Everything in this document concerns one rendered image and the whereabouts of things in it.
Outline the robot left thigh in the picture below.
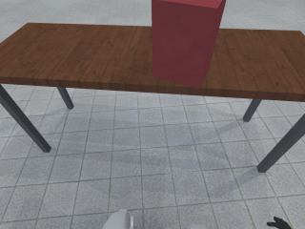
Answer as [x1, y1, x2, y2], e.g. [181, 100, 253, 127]
[102, 211, 134, 229]

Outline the carton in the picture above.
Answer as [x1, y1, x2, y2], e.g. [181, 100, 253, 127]
[152, 0, 227, 89]

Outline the table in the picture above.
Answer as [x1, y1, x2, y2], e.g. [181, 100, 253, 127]
[0, 22, 305, 173]

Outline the right robot hand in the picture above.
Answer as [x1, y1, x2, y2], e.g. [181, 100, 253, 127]
[266, 217, 292, 229]

